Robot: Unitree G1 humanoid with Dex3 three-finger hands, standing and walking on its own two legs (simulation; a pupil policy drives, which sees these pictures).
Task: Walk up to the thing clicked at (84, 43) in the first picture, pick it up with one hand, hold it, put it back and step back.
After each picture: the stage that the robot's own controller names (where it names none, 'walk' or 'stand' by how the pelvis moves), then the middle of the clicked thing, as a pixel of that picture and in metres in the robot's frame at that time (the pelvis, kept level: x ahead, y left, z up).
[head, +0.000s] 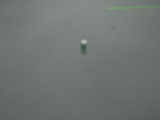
stand; (83, 45) +1.43 -0.05 -0.72
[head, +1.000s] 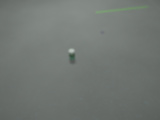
walk; (71, 54) +1.29 +0.20 -0.70
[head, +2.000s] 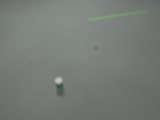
walk; (59, 83) +0.80 +0.25 -0.71
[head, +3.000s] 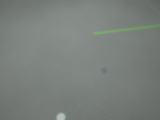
walk; out of the picture +0.45 +0.17 -0.70
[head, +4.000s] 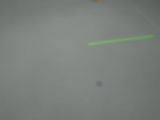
stand; out of the picture +0.34 +0.16 -0.72
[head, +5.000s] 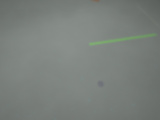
stand; out of the picture +0.34 +0.17 -0.73
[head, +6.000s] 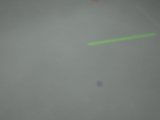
stand; out of the picture +0.34 +0.19 -0.73
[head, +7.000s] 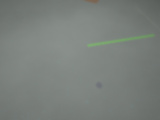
stand; out of the picture +0.33 +0.19 -0.73
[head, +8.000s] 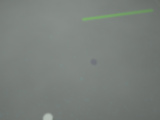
go down; out of the picture +0.36 +0.18 -0.68
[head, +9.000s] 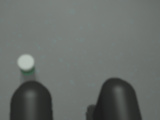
go down; (26, 65) +0.44 +0.19 -0.30
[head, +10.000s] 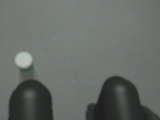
close in; (25, 63) +0.43 +0.19 -0.29
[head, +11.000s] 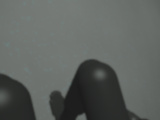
close in; out of the picture +0.43 +0.23 -0.23
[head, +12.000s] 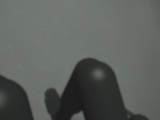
close; out of the picture +0.42 +0.24 -0.22
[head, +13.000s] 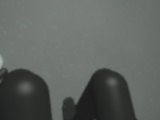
lift; out of the picture +0.35 +0.23 -0.18
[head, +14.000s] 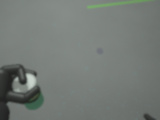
lift; (29, 92) +0.31 +0.17 -0.01
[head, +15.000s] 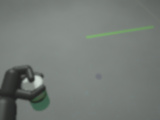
hold; (36, 93) +0.32 +0.16 +0.00
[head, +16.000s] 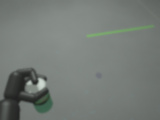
hold; (40, 96) +0.32 +0.15 -0.01
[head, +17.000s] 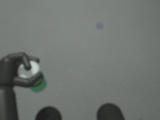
crouch; (33, 77) +0.37 +0.16 -0.09
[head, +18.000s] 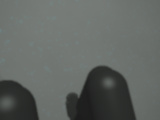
lower; out of the picture +0.57 +0.28 -0.28
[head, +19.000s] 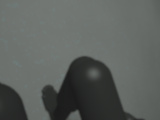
lower; out of the picture +0.55 +0.33 -0.26
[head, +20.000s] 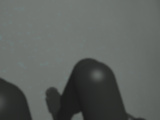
lower; out of the picture +0.55 +0.33 -0.25
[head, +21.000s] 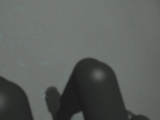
lower; out of the picture +0.55 +0.33 -0.25
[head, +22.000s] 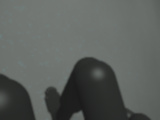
lower; out of the picture +0.55 +0.33 -0.25
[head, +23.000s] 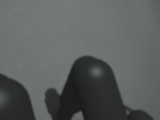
open; out of the picture +0.54 +0.32 -0.24
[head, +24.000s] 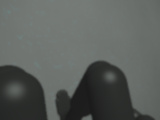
stand; out of the picture +0.55 +0.32 -0.24
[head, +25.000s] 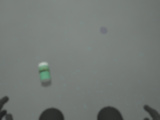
stand; (44, 72) +0.55 +0.22 -0.53
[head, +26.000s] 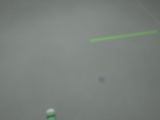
stand; (51, 117) +0.52 +0.21 -0.69
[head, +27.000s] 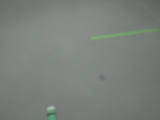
stand; (51, 115) +0.52 +0.21 -0.69
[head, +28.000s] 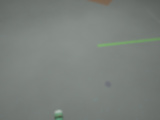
stand; (58, 118) +0.53 +0.19 -0.74
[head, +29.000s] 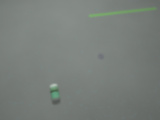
walk; (54, 92) +0.57 +0.15 -0.73
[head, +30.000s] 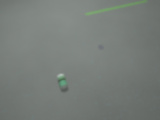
walk; (62, 81) +0.73 +0.19 -0.72
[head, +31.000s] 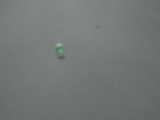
walk; (60, 50) +1.05 +0.20 -0.71
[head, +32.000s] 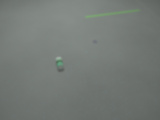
stand; (59, 63) +1.11 +0.23 -0.73
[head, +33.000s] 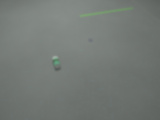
stand; (56, 62) +1.13 +0.25 -0.75
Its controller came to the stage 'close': yes
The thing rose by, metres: 0.71
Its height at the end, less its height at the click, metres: -0.02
